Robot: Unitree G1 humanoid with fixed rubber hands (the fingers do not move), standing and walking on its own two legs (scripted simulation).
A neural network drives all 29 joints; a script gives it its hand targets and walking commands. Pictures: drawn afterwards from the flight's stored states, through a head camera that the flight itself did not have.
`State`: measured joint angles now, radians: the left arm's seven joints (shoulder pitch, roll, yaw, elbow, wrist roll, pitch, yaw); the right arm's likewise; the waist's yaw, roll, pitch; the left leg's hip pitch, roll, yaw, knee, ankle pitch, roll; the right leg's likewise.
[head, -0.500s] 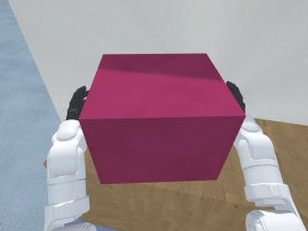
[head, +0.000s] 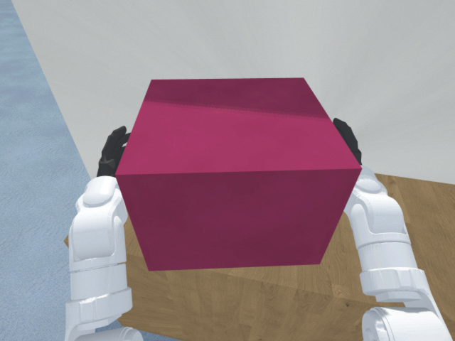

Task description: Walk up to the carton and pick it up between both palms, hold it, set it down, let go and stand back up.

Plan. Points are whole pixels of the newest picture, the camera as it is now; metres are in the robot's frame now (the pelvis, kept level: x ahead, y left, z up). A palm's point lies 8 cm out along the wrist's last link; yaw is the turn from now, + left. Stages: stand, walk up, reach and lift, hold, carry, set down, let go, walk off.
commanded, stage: hold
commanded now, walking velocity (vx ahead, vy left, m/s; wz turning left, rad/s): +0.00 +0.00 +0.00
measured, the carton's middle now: (231, 167) +0.38 -0.01 +0.15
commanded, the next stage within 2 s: set down in 0.66 s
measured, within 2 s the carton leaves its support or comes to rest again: neither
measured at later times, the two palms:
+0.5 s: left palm (112, 175) +0.34 +0.19 +0.18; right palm (345, 165) +0.35 -0.20 +0.18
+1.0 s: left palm (111, 170) +0.35 +0.19 +0.18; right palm (340, 166) +0.36 -0.19 +0.17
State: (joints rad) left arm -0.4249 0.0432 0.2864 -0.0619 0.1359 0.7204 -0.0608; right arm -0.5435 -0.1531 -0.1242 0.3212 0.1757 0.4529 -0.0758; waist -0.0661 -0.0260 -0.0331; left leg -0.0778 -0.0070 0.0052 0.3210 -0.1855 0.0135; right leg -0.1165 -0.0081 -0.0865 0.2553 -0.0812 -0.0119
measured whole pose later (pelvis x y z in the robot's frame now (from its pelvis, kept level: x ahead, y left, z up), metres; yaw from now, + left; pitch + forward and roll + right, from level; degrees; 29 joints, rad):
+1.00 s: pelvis +0.01 +0.00 +0.00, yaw +1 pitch -5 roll +0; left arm -0.47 0.03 0.32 0.10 0.17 0.51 -0.11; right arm -0.53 -0.09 -0.21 0.42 0.04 0.25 -0.02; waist -0.06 -0.03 -0.01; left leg -0.03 -0.02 -0.01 0.31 -0.19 0.02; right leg -0.08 -0.02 -0.10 0.26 -0.10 -0.01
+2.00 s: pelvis +0.03 +0.01 +0.00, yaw +1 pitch +0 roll -1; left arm -0.51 0.05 0.21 0.50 0.11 0.18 -0.01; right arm -0.50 -0.13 -0.24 0.68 0.00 -0.04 -0.02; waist -0.03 -0.01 -0.01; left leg -0.11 -0.01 -0.01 0.32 -0.22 0.02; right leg -0.13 -0.01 -0.10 0.23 -0.11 0.00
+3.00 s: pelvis +0.05 +0.01 +0.00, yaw +1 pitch +12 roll -2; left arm -0.70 0.12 0.19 1.10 0.04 -0.28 0.01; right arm -0.62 -0.12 -0.36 0.99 -0.13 -0.30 -0.03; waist -0.03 0.04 -0.08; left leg -0.35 0.00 -0.01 0.38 -0.24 0.02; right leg -0.36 0.00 -0.10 0.26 -0.12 0.00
